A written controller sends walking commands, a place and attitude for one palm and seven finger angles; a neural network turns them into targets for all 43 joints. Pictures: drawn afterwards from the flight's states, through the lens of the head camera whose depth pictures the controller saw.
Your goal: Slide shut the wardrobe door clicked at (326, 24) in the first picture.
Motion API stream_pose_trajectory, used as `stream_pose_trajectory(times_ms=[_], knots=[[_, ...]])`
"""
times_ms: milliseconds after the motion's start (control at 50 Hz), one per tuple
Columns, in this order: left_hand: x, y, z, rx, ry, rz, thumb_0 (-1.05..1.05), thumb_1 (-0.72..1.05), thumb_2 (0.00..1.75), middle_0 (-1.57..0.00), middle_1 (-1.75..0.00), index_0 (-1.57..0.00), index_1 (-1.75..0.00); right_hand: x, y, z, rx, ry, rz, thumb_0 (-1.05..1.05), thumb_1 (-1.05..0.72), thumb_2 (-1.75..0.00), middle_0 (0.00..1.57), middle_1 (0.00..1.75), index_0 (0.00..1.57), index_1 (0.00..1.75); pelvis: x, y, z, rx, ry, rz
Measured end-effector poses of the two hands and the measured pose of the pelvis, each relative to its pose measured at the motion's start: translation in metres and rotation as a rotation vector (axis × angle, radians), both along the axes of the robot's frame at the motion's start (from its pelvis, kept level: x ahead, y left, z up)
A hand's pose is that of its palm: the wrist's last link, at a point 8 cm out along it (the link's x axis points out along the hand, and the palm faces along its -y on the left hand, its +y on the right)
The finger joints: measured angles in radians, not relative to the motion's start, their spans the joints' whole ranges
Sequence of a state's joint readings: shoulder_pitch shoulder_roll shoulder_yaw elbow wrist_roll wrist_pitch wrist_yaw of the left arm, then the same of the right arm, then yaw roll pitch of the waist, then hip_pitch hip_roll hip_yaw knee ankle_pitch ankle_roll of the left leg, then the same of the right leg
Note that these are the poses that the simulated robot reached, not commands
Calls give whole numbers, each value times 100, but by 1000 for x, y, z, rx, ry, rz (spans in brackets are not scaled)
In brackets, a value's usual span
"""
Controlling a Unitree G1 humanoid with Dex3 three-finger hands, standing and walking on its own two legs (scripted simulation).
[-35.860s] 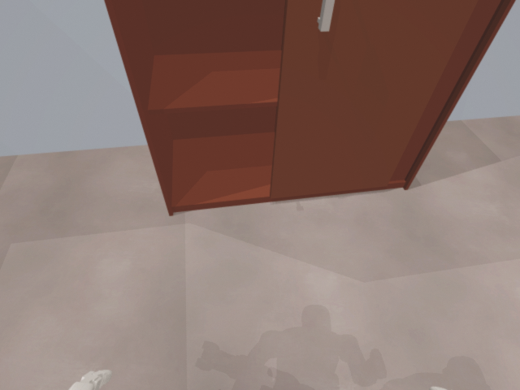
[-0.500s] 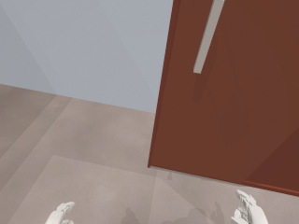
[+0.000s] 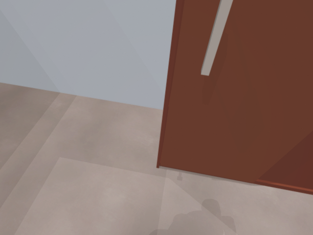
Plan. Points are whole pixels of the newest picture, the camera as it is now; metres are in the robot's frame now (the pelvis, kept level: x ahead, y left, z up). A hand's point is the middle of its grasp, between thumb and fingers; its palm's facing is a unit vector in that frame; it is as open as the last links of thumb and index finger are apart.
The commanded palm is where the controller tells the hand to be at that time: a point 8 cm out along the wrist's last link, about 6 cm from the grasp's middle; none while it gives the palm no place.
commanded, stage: let the arm hang, fingers relaxed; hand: right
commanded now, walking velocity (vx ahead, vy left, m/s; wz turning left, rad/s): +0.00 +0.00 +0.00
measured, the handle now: (214, 36) +0.62 -0.12 +0.22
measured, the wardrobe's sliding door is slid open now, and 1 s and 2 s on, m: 0.00 0.00 0.00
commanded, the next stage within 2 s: look to check the result in 0.42 s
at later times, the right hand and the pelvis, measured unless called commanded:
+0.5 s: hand out of the picture +0.00 -0.17 -0.17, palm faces +0.00 +0.98 -0.18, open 7.3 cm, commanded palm none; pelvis +0.01 +0.00 +0.00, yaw +1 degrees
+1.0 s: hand out of the picture +0.02 -0.18 -0.17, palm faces +0.00 +0.98 -0.21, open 7.3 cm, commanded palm none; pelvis +0.02 +0.00 +0.00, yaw +1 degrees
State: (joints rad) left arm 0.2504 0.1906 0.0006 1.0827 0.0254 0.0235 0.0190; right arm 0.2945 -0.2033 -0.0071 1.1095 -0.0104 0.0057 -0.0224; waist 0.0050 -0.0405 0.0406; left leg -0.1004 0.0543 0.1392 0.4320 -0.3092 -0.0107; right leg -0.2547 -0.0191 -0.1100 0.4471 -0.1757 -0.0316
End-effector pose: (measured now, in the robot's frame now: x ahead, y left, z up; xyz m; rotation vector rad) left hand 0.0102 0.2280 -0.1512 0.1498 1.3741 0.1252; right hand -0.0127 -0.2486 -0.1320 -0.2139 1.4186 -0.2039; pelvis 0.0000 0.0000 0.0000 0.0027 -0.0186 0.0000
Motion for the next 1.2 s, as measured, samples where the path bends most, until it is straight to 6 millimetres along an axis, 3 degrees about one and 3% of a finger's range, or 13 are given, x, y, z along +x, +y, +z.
stream_pose_trajectory(times_ms=[220,500,720,1200], knots=[[-9,-6,4,4,25,27,1,92,90,-20,-30,-20,-30,31,26,-10,74,-52,32,0,-92,-90,20,30,20,30,4,-1,2,-4,-3,8],[-16,-14,4,-6,69,39,1,91,90,-20,-30,-20,-30,13,29,-11,86,13,5,0,-92,-90,20,30,20,30,9,-1,3,-3,3,10],[-4,-8,6,10,49,38,1,91,90,-20,-30,-20,-30,8,27,-11,81,35,-2,0,-91,-90,20,30,20,30,14,-2,3,-4,4,14],[24,14,12,48,-14,13,1,91,90,-20,-30,-20,-30,47,10,-5,40,-51,38,0,-91,-90,20,30,20,30,17,2,5,-6,2,14]])
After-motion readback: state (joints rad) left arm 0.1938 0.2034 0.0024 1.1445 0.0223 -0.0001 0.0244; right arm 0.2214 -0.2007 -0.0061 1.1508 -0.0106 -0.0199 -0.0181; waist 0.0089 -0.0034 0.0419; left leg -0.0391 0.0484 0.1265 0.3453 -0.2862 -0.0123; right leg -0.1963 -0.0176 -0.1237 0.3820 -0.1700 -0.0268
